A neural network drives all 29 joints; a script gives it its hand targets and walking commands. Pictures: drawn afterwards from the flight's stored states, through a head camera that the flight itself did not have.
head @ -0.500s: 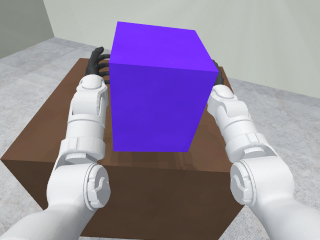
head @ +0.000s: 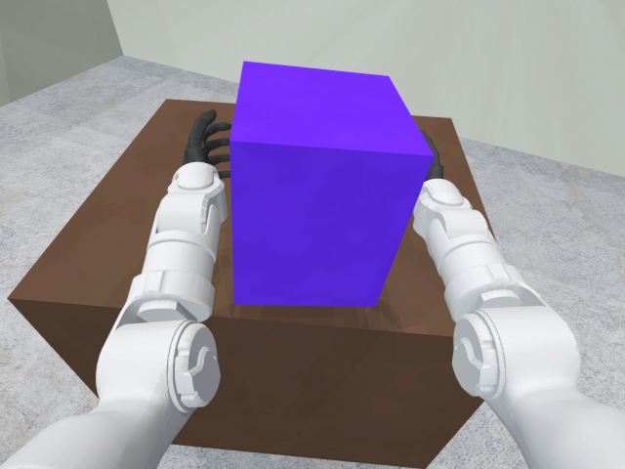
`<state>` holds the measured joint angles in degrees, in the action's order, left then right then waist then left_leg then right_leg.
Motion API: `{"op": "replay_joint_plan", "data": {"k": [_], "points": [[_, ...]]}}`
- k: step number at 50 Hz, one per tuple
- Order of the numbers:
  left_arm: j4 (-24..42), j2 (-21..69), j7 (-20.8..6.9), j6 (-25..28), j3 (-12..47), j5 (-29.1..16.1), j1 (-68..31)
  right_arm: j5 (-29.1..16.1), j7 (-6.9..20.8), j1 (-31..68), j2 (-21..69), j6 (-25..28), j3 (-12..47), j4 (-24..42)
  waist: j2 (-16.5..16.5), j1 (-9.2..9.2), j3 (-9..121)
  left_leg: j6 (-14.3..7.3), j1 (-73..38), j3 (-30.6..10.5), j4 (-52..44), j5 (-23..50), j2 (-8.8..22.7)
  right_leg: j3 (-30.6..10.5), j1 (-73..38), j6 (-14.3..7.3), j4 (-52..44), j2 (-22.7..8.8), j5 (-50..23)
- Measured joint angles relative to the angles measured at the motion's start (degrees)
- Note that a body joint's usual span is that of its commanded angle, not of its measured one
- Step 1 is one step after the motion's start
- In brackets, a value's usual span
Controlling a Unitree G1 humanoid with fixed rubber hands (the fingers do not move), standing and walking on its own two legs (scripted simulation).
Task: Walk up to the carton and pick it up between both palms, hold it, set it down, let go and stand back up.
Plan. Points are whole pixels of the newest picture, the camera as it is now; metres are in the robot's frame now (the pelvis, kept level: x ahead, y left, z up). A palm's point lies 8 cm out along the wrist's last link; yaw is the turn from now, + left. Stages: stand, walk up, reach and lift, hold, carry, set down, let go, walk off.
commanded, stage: set down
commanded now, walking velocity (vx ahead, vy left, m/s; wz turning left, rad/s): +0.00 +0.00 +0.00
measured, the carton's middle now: (312, 189) +0.44 +0.02 +0.16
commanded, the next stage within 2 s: none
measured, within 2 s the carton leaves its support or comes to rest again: neither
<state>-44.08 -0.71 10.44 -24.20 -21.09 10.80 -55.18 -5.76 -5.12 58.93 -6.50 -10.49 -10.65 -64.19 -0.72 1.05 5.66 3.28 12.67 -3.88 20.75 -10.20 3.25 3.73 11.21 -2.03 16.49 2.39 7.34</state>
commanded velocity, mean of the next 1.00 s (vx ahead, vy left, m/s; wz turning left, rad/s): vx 0.00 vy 0.00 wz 0.00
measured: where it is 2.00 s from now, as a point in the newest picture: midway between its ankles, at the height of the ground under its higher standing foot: outside the picture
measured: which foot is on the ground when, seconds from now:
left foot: down 0.00-1.00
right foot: down 0.00-1.00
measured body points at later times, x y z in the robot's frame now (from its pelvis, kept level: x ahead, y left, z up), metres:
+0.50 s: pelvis +0.01 -0.01 +0.00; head +0.02 -0.01 +0.45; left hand +0.43 +0.16 +0.15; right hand +0.46 -0.13 +0.12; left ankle +0.01 +0.15 -0.75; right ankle +0.01 -0.09 -0.75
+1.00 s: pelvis +0.01 -0.01 +0.00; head +0.03 -0.01 +0.45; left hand +0.44 +0.16 +0.13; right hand +0.47 -0.14 +0.11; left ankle +0.01 +0.15 -0.75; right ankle +0.01 -0.09 -0.75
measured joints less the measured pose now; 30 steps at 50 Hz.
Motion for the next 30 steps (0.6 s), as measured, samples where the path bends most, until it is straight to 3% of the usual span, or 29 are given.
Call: {"op": "replay_joint_plan", "data": {"k": [6, 15, 30], "points": [[-2.29, 1.00, 0.24, 3.13, -1.25, 1.32, -0.92, 4.04, 1.18, -0.55, 0.11, 2.60, -3.15, -0.74, 0.16, 1.55, -0.18, 0.33, -0.02, 0.40, -1.38, 0.54, 0.42, -0.36, 0.45, -0.34, -0.72, 0.38, -0.33], [-0.18, 2.34, -0.22, 5.39, -1.96, 2.27, 2.27, 6.26, 1.69, -2.45, 1.06, 5.21, -4.20, -0.43, 0.44, 1.97, -1.02, 0.68, 0.48, 0.28, -1.99, 0.61, 0.72, -0.23, 1.05, -0.61, -1.05, 0.67, -0.23], [2.08, 3.30, 1.69, 5.24, 0.39, 0.41, 5.09, 4.10, 2.67, -2.97, -0.46, 6.09, -1.08, -1.37, -1.24, 3.23, -0.13, 0.67, 4.19, 0.33, 0.21, -0.09, 0.94, -0.35, 3.93, -0.47, -0.80, 0.93, -0.64]]}}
